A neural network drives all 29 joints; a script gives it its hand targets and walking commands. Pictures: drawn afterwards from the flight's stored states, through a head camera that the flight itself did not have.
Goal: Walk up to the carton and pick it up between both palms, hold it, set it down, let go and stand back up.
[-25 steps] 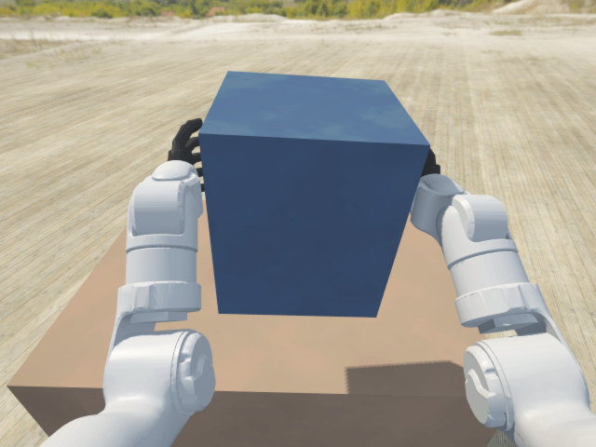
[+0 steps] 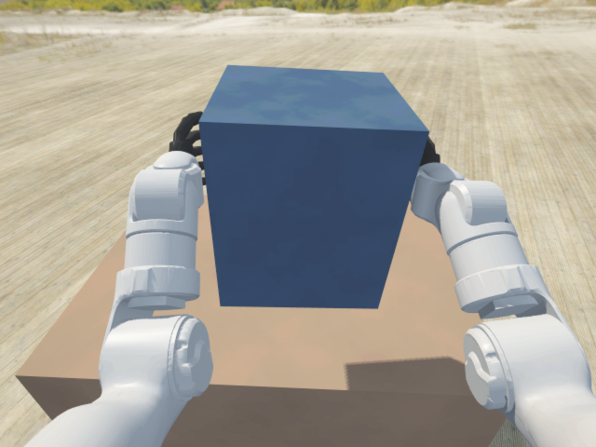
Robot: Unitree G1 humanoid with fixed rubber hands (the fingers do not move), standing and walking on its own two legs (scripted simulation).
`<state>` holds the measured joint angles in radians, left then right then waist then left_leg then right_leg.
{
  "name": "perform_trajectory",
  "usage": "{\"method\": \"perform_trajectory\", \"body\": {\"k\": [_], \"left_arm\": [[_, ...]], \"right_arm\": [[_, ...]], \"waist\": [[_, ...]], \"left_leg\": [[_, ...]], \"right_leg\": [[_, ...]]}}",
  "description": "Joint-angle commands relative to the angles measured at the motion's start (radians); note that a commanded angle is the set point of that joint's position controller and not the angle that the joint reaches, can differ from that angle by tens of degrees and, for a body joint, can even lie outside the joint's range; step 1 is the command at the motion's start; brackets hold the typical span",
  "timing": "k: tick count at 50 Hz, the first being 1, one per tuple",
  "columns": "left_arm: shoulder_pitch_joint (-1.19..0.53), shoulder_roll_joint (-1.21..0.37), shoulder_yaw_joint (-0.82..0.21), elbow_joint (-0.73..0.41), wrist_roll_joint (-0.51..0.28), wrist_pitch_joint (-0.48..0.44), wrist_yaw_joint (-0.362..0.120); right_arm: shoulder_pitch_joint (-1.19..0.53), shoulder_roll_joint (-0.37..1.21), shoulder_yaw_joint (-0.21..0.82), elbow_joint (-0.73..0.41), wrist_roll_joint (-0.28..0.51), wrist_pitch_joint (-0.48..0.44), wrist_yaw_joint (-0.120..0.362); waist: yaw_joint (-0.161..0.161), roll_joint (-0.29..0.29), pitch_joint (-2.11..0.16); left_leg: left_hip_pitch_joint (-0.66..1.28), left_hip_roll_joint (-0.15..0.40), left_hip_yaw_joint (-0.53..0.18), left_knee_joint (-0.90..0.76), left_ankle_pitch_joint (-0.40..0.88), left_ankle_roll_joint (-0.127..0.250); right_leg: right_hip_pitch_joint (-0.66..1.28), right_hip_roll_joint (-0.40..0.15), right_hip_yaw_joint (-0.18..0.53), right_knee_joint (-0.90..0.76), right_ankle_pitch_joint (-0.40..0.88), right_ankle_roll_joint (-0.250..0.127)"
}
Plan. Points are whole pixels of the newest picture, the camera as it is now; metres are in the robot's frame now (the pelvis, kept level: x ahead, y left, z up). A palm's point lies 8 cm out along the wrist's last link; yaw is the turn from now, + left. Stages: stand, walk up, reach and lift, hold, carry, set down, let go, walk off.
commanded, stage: hold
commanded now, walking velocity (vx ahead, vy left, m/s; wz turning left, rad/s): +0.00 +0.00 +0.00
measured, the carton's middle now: (303, 187) +0.38 +0.00 +0.24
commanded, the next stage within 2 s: none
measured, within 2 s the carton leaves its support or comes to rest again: neither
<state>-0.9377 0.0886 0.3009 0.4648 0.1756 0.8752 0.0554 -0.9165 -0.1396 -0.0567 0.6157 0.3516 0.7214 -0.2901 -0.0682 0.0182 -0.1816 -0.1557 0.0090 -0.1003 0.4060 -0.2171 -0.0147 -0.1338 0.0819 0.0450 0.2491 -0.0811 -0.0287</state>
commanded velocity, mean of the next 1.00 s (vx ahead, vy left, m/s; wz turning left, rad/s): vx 0.00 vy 0.00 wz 0.00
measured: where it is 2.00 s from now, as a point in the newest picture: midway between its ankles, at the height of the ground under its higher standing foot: outside the picture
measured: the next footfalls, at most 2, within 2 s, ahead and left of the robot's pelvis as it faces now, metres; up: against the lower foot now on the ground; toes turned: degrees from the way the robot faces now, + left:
none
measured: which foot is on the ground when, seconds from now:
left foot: down 0.00-1.00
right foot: down 0.00-1.00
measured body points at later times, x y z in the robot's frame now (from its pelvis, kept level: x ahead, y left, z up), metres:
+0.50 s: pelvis +0.01 +0.00 +0.00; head -0.08 +0.01 +0.44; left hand +0.39 +0.15 +0.27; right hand +0.38 -0.16 +0.25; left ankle +0.00 +0.13 -0.75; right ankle +0.03 -0.10 -0.75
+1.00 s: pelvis +0.00 +0.01 +0.00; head -0.09 +0.02 +0.44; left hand +0.39 +0.15 +0.28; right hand +0.38 -0.15 +0.26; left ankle +0.00 +0.13 -0.75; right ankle +0.03 -0.10 -0.75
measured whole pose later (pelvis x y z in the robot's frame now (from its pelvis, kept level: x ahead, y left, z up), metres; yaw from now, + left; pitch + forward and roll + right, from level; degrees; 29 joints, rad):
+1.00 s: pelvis +0.00 +0.01 +0.00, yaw +0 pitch -3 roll -2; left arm -0.95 0.09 0.30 0.47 0.19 0.88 0.05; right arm -0.92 -0.14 -0.07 0.62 0.36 0.72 -0.29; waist -0.08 0.02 -0.17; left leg -0.14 0.00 -0.09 0.42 -0.23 -0.01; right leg -0.12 0.08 0.05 0.26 -0.09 -0.02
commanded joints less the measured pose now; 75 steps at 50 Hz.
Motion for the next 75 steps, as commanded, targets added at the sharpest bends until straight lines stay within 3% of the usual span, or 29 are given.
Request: {"method": "perform_trajectory", "body": {"k": [1, 3, 6, 7, 11, 13, 20, 23, 27, 32, 35, 36, 39, 42, 44, 46, 47, 48, 50, 51, 53, 55, 60, 63, 67, 69, 71, 73, 75], "left_arm": [[-0.908, -0.639, -0.383, -0.248, -0.214, -0.099, -0.158], [-0.871, -0.63, -0.366, -0.222, -0.196, -0.096, -0.156], [-0.916, -0.622, -0.389, -0.256, -0.224, -0.105, -0.164], [-0.908, -0.639, -0.399, -0.257, -0.219, -0.101, -0.159], [-0.838, -0.619, -0.379, -0.257, -0.2, -0.091, -0.155], [-0.83, -0.602, -0.348, -0.254, -0.174, -0.083, -0.159], [-0.844, -0.596, -0.366, -0.297, -0.173, -0.081, -0.17], [-0.826, -0.603, -0.393, -0.333, -0.178, -0.075, -0.172], [-0.83, -0.6, -0.362, -0.236, -0.165, -0.07, -0.178], [-0.847, -0.635, -0.411, -0.329, -0.183, -0.079, -0.167], [-0.87, -0.622, -0.37, -0.229, -0.172, -0.076, -0.171], [-0.847, -0.616, -0.358, -0.215, -0.162, -0.075, -0.172], [-0.859, -0.641, -0.368, -0.222, -0.163, -0.074, -0.168], [-0.884, -0.643, -0.391, -0.212, -0.184, -0.078, -0.167], [-0.899, -0.644, -0.373, -0.235, -0.188, -0.087, -0.156], [-0.884, -0.641, -0.365, -0.164, -0.188, -0.086, -0.158], [-0.858, -0.639, -0.347, -0.161, -0.167, -0.081, -0.156], [-0.882, -0.652, -0.36, -0.163, -0.185, -0.082, -0.159], [-0.882, -0.64, -0.343, -0.192, -0.181, -0.091, -0.157], [-0.927, -0.648, -0.381, -0.236, -0.208, -0.099, -0.157], [-0.893, -0.647, -0.342, -0.173, -0.187, -0.091, -0.152], [-0.893, -0.641, -0.355, -0.189, -0.205, -0.096, -0.16], [-0.917, -0.642, -0.371, -0.273, -0.225, -0.106, -0.149], [-0.887, -0.627, -0.367, -0.24, -0.197, -0.091, -0.156], [-0.859, -0.593, -0.321, -0.224, -0.172, -0.09, -0.162], [-0.873, -0.625, -0.403, -0.297, -0.214, -0.096, -0.163], [-0.868, -0.629, -0.4, -0.292, -0.204, -0.091, -0.16], [-0.861, -0.599, -0.362, -0.277, -0.193, -0.09, -0.156], [-0.849, -0.592, -0.365, -0.267, -0.186, -0.086, -0.163]], "right_arm": [[-1.107, 0.631, 0.28, -0.505, 0.218, -0.091, 0.169], [-1.1, 0.631, 0.281, -0.492, 0.194, -0.088, 0.169], [-1.083, 0.644, 0.256, -0.471, 0.19, -0.08, 0.164], [-1.116, 0.647, 0.276, -0.521, 0.201, -0.088, 0.167], [-1.074, 0.627, 0.294, -0.539, 0.208, -0.08, 0.157], [-1.064, 0.624, 0.31, -0.53, 0.214, -0.072, 0.153], [-1.023, 0.66, 0.32, -0.531, 0.219, -0.063, 0.149], [-1.001, 0.639, 0.313, -0.536, 0.227, -0.063, 0.146], [-1.087, 0.625, 0.293, -0.56, 0.203, -0.074, 0.152], [-1.042, 0.629, 0.308, -0.552, 0.215, -0.076, 0.158], [-1.063, 0.618, 0.263, -0.464, 0.187, -0.068, 0.163], [-1.081, 0.617, 0.285, -0.473, 0.187, -0.077, 0.169], [-1.099, 0.631, 0.284, -0.483, 0.202, -0.083, 0.175], [-1.083, 0.611, 0.26, -0.45, 0.193, -0.081, 0.173], [-1.111, 0.623, 0.284, -0.464, 0.206, -0.087, 0.183], [-1.114, 0.604, 0.25, -0.437, 0.184, -0.083, 0.183], [-1.125, 0.605, 0.266, -0.429, 0.187, -0.09, 0.188], [-1.113, 0.598, 0.253, -0.407, 0.188, -0.087, 0.189], [-1.109, 0.629, 0.274, -0.424, 0.202, -0.091, 0.192], [-1.07, 0.613, 0.256, -0.409, 0.198, -0.087, 0.189], [-1.133, 0.624, 0.277, -0.431, 0.207, -0.087, 0.191], [-1.098, 0.624, 0.254, -0.441, 0.196, -0.09, 0.18], [-1.117, 0.641, 0.288, -0.526, 0.218, -0.092, 0.174], [-1.068, 0.627, 0.269, -0.463, 0.209, -0.079, 0.164], [-1.095, 0.641, 0.301, -0.493, 0.202, -0.078, 0.167], [-1.062, 0.65, 0.304, -0.527, 0.217, -0.079, 0.157], [-1.066, 0.646, 0.308, -0.552, 0.229, -0.078, 0.152], [-1.086, 0.653, 0.317, -0.552, 0.228, -0.075, 0.157], [-1.029, 0.63, 0.291, -0.494, 0.204, -0.068, 0.153]], "waist": [[-0.026, 0.048, -0.47], [-0.007, 0.026, -0.459], [-0.044, 0.041, -0.452], [-0.022, 0.045, -0.472], [-0.024, 0.031, -0.475], [-0.002, 0.03, -0.445], [-0.016, 0.006, -0.45], [-0.038, 0.038, -0.462], [-0.017, 0.02, -0.4], [-0.039, 0.066, -0.466], [-0.043, 0.04, -0.357], [-0.018, 0.044, -0.362], [-0.014, 0.048, -0.391], [-0.044, 0.068, -0.394], [-0.011, 0.045, -0.432], [-0.029, 0.043, -0.371], [-0.001, 0.051, -0.376], [-0.022, 0.055, -0.367], [0.002, 0.031, -0.418], [-0.039, 0.058, -0.448], [0.0, 0.031, -0.398], [-0.026, 0.028, -0.44], [-0.012, 0.023, -0.505], [-0.032, 0.045, -0.424], [0.009, -0.002, -0.427], [-0.04, 0.027, -0.496], [-0.03, 0.05, -0.497], [-0.002, 0.02, -0.475], [-0.032, 0.023, -0.419]], "left_leg": [[0.056, -0.053, 0.044, -0.041, 0.284, -0.035], [0.043, -0.051, 0.05, -0.047, 0.262, -0.024], [0.019, -0.052, 0.05, -0.05, 0.228, -0.03], [0.034, -0.052, 0.046, -0.043, 0.264, -0.031], [0.056, -0.058, 0.045, -0.034, 0.308, -0.029], [0.043, -0.059, 0.052, -0.041, 0.283, -0.026], [0.065, -0.059, 0.051, -0.036, 0.314, -0.02], [0.08, -0.059, 0.046, -0.03, 0.339, -0.034], [0.055, -0.053, 0.049, -0.049, 0.238, -0.018], [0.09, -0.049, 0.047, -0.032, 0.344, -0.037], [0.037, -0.044, 0.047, -0.062, 0.227, -0.033], [0.024, -0.043, 0.055, -0.063, 0.21, -0.028], [0.033, -0.043, 0.047, -0.062, 0.236, -0.03], [0.039, -0.041, 0.048, -0.063, 0.228, -0.042], [0.05, -0.037, 0.046, -0.057, 0.265, -0.036], [0.016, -0.034, 0.042, -0.07, 0.206, -0.037], [0.012, -0.032, 0.045, -0.07, 0.206, -0.039], [0.008, -0.031, 0.039, -0.069, 0.19, -0.041], [0.029, -0.036, 0.047, -0.063, 0.239, -0.032], [0.046, -0.038, 0.046, -0.059, 0.238, -0.042], [0.034, -0.038, 0.047, -0.06, 0.248, -0.033], [0.032, -0.042, 0.047, -0.049, 0.246, -0.029], [0.069, -0.052, 0.044, -0.03, 0.316, -0.023], [0.055, -0.047, 0.047, -0.042, 0.275, -0.028], [0.047, -0.056, 0.053, -0.047, 0.263, -0.012], [0.066, -0.058, 0.05, -0.031, 0.315, -0.028], [0.069, -0.063, 0.047, -0.025, 0.332, -0.035], [0.067, -0.06, 0.048, -0.032, 0.306, -0.02], [0.062, -0.056, 0.047, -0.039, 0.292, -0.023]], "right_leg": [[0.284, 0.011, 0.001, 0.02, 0.242, 0.051], [0.277, 0.013, -0.003, 0.014, 0.199, 0.047], [0.281, 0.001, 0.01, 0.015, 0.203, 0.055], [0.281, 0.01, -0.003, 0.025, 0.223, 0.055], [0.314, 0.005, 0.006, 0.024, 0.303, 0.061], [0.308, -0.007, 0.016, 0.017, 0.279, 0.071], [0.312, 0.011, -0.002, 0.023, 0.314, 0.07], [0.315, 0.018, -0.009, 0.029, 0.338, 0.063], [0.265, 0.015, -0.009, 0.007, 0.19, 0.057], [0.297, 0.023, -0.008, 0.024, 0.284, 0.051], [0.248, 0.016, -0.017, 0.008, 0.158, 0.05], [0.254, 0.012, -0.006, 0.0, 0.122, 0.043], [0.267, 0.019, -0.009, 0.015, 0.158, 0.039], [0.257, 0.021, -0.009, 0.012, 0.145, 0.032], [0.264, 0.027, -0.011, 0.016, 0.16, 0.033], [0.234, 0.021, -0.006, 0.006, 0.113, 0.029], [0.242, 0.023, -0.005, 0.008, 0.102, 0.027], [0.241, 0.021, -0.002, 0.009, 0.094, 0.022], [0.273, 0.021, -0.002, 0.015, 0.152, 0.036], [0.261, 0.02, 0.002, 0.014, 0.161, 0.031], [0.252, 0.019, -0.001, 0.012, 0.155, 0.035], [0.272, 0.014, 0.007, 0.01, 0.179, 0.039], [0.287, 0.016, 0.007, 0.019, 0.266, 0.051], [0.269, 0.011, 0.003, 0.009, 0.228, 0.05], [0.288, 0.003, 0.011, 0.007, 0.233, 0.067], [0.304, 0.017, -0.001, 0.029, 0.315, 0.061], [0.312, 0.012, -0.001, 0.032, 0.33, 0.062], [0.294, 0.016, -0.004, 0.023, 0.281, 0.065], [0.284, 0.013, -0.004, 0.014, 0.27, 0.061]]}}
